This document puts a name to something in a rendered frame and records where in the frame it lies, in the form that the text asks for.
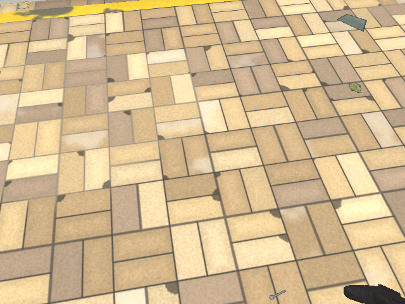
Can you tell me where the robot right hand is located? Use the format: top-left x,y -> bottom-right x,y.
344,284 -> 405,304

